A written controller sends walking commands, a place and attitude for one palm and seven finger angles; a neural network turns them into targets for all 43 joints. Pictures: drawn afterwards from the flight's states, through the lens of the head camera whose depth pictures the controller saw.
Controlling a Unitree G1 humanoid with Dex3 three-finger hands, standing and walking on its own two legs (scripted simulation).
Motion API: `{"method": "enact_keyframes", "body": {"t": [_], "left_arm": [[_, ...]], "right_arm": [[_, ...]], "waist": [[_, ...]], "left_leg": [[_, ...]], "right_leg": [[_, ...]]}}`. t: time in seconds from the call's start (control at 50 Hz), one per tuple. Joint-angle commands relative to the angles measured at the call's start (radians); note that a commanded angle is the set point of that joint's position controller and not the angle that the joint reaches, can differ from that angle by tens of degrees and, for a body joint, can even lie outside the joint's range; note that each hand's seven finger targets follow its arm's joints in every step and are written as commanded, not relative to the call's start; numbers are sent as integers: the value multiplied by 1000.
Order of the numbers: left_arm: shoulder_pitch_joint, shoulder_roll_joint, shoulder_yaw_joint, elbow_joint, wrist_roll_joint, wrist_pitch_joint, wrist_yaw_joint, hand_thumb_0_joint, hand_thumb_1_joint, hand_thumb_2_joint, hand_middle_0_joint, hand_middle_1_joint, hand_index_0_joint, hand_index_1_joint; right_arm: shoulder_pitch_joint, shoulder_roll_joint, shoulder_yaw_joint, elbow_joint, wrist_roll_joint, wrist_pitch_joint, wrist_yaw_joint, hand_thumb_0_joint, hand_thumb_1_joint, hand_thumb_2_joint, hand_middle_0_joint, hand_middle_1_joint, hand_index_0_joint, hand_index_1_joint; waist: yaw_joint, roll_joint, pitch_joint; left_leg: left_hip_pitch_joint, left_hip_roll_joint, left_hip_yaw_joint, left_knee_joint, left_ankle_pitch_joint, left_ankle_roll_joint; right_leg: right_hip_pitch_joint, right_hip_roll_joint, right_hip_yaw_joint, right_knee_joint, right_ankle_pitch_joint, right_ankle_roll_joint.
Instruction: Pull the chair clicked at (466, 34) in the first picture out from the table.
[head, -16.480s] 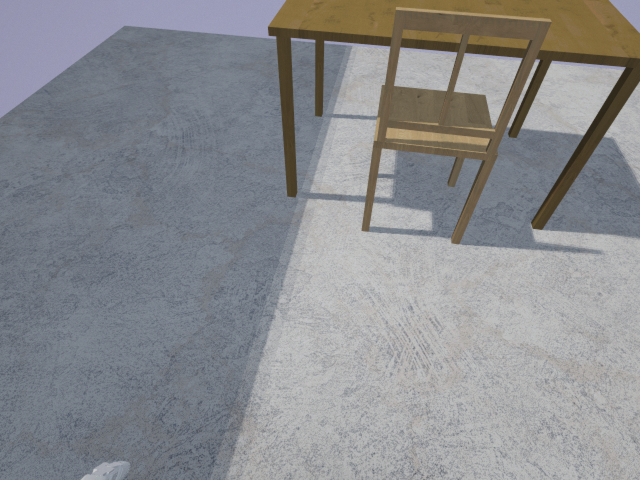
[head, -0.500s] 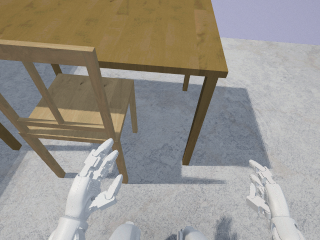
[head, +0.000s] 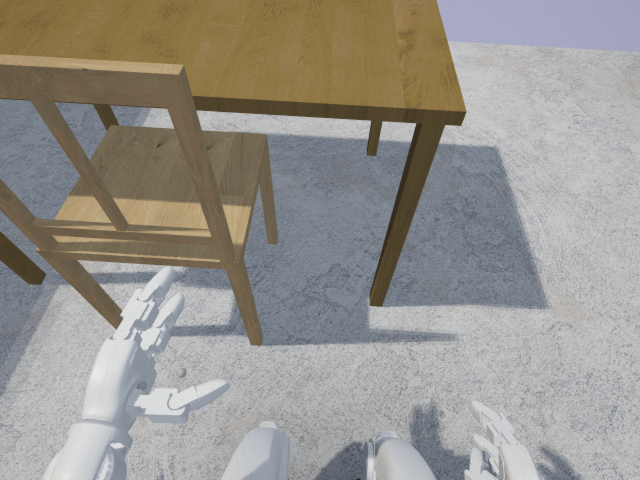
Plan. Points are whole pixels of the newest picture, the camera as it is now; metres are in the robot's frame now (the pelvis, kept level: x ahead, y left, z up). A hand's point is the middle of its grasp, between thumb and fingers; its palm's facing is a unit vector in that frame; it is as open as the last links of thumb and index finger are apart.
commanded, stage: raise the hand toward the chair's back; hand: left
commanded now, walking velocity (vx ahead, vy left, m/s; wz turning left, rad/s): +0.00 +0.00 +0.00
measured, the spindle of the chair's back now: (88, 173) +0.54 +0.40 +0.02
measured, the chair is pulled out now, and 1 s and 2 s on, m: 0.00 0.00 0.00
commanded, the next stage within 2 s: aim the fingers beside a spindle in 1.20 s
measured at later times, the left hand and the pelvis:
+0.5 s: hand (148, 347) +0.25 +0.21 +0.06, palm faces -0.03 -1.00 -0.04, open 16.7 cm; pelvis +0.03 +0.01 +0.01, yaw +1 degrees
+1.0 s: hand (144, 323) +0.27 +0.22 +0.06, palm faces -0.04 -1.00 -0.04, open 16.9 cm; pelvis +0.03 +0.01 +0.02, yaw +0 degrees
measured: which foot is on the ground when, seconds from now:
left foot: down 0.00-1.00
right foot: down 0.00-1.00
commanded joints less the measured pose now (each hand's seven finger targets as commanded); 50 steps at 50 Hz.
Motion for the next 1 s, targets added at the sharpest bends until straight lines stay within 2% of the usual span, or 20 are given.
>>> {"method": "enact_keyframes", "body": {"t": [0.0, 0.04, 0.14, 0.2, 0.24, 0.28, 0.4, 0.46, 0.52, 0.56, 0.58, 0.62, 0.64, 0.68, 0.74, 0.78, 0.82, 0.88, 0.9, 0.98], "left_arm": [[-19, 89, 53, -181, -13, -130, 2, 0, -173, 440, -93, -131, -93, -131], [-17, 97, 51, -179, -16, -142, -16, 0, -220, 420, -88, -124, -88, -124], [-22, 129, 96, -196, -33, -141, -31, 0, -337, 370, -76, -106, -76, -106], [-41, 142, 109, -223, -38, -148, -35, 0, -407, 340, -69, -95, -69, -95], [-37, 131, 99, -215, -35, -146, -39, 0, -453, 320, -65, -87, -65, -87], [-47, 133, 100, -199, -33, -136, -45, 0, -500, 300, -60, -80, -60, -80], [-89, 161, 133, -157, -45, -95, -86, 0, -500, 300, -60, -80, -60, -80], [-103, 168, 151, -177, -56, -90, -100, 0, -500, 300, -60, -80, -60, -80], [-131, 184, 172, -180, -67, -91, -109, 0, -500, 300, -60, -80, -60, -80], [-135, 185, 176, -160, -69, -87, -115, 0, -500, 300, -60, -80, -60, -80], [-142, 189, 181, -138, -70, -83, -119, 0, -500, 300, -60, -80, -60, -80], [-152, 194, 190, -102, -78, -76, -134, 0, -500, 300, -60, -80, -60, -80], [-163, 202, 205, -104, -85, -78, -137, 0, -500, 300, -60, -80, -60, -80], [-176, 216, 216, -102, -92, -80, -148, 0, -500, 300, -60, -80, -60, -80], [-146, 198, 204, -99, -104, -82, -159, 0, -500, 300, -60, -80, -60, -80], [-142, 199, 203, -100, -102, -85, -154, 0, -500, 300, -60, -80, -60, -80], [-145, 213, 211, -120, -96, -92, -145, 0, -500, 300, -60, -80, -60, -80], [-135, 208, 216, -110, -91, -101, -126, 0, -500, 300, -60, -80, -60, -80], [-138, 224, 228, -111, -88, -104, -120, 0, -500, 300, -60, -80, -60, -80], [-145, 206, 215, -94, -91, -117, -122, 0, -500, 300, -60, -80, -60, -80]], "right_arm": [[-127, -137, -65, -185, 5, -76, -9, 0, -900, -900, 200, 300, 200, 300], [-118, -146, -69, -186, 6, -78, -7, 0, -900, -900, 200, 300, 200, 300], [-108, -158, -78, -187, 8, -71, -14, 0, -900, -900, 200, 300, 200, 300], [-104, -159, -77, -183, 6, -67, -13, 0, -900, -900, 200, 300, 200, 300], [-106, -157, -74, -180, 6, -63, -9, 0, -900, -900, 200, 300, 200, 300], [-107, -159, -70, -181, 5, -56, -8, 0, -900, -900, 200, 300, 200, 300], [-108, -162, -62, -180, 6, -38, -14, 0, -900, -900, 200, 300, 200, 300], [-105, -161, -58, -179, 9, -38, -14, 0, -900, -900, 200, 300, 200, 300], [-105, -161, -57, -173, 9, -39, -14, 0, -900, -900, 200, 300, 200, 300], [-103, -160, -57, -167, 10, -38, -12, 0, -900, -900, 200, 300, 200, 300], [-102, -163, -56, -164, 10, -36, -12, 0, -900, -900, 200, 300, 200, 300], [-103, -168, -56, -161, 12, -33, -14, 0, -900, -900, 200, 300, 200, 300], [-101, -170, -57, -161, 14, -33, -14, 0, -900, -900, 200, 300, 200, 300], [-101, -174, -57, -161, 14, -36, -14, 0, -900, -900, 200, 300, 200, 300], [-96, -173, -61, -163, 16, -39, -9, 0, -900, -900, 200, 300, 200, 300], [-94, -175, -64, -162, 16, -38, -5, 0, -900, -900, 200, 300, 200, 300], [-94, -175, -67, -161, 15, -40, -2, 0, -900, -900, 200, 300, 200, 300], [-93, -173, -70, -160, 15, -35, 1, 0, -900, -900, 200, 300, 200, 300], [-92, -176, -71, -159, 14, -34, 0, 0, -900, -900, 200, 300, 200, 300], [-96, -174, -68, -165, 15, -30, 0, 0, -900, -900, 200, 300, 200, 300]], "waist": [[9, -35, -164], [8, 1, -169], [10, 11, -207], [9, 44, -227], [6, 69, -217], [2, 55, -209], [-4, 27, -210], [5, 55, -244], [6, 40, -268], [5, 65, -250], [0, 33, -240], [-4, 25, -225], [1, 18, -239], [4, 46, -249], [7, 42, -263], [6, 32, -262], [11, 77, -264], [9, 58, -244], [11, 48, -248], [5, 43, -229]], "left_leg": [[87, -31, -43, -202, 30, 18], [102, -33, -41, -208, 33, 18], [152, -32, -41, -215, 94, 19], [188, -30, -46, -215, 155, 17], [213, -27, -51, -224, 165, 13], [212, -26, -56, -229, 167, 12], [221, -23, -64, -232, 193, 11], [256, -21, -67, -239, 234, 4], [270, -19, -72, -236, 275, 1], [276, -19, -70, -243, 275, -2], [263, -19, -70, -243, 266, 1], [247, -20, -67, -243, 246, 2], [247, -21, -65, -244, 247, 2], [253, -22, -61, -247, 248, 2], [265, -23, -57, -246, 277, 3], [262, -22, -56, -246, 285, 4], [278, -21, -57, -248, 312, 0], [269, -21, -55, -255, 291, 0], [264, -18, -60, -253, 302, -1], [238, -23, -48, -254, 233, 4]], "right_leg": [[152, 7, 113, -241, -98, 14], [150, 5, 109, -238, -84, 14], [172, 12, 91, -225, 7, 13], [179, 19, 78, -204, 79, 10], [160, 19, 68, -202, 92, 11], [162, 21, 62, -204, 98, 12], [174, 29, 56, -205, 133, 14], [191, 26, 53, -202, 165, 14], [206, 29, 52, -196, 197, 13], [198, 27, 50, -202, 194, 14], [202, 28, 50, -208, 192, 15], [203, 30, 53, -215, 179, 14], [214, 29, 54, -215, 182, 15], [225, 27, 60, -222, 183, 14], [243, 27, 63, -223, 212, 14], [245, 27, 62, -223, 218, 15], [241, 25, 63, -215, 233, 11], [235, 24, 60, -223, 215, 13], [233, 28, 58, -213, 218, 10], [232, 23, 69, -232, 171, 14]]}}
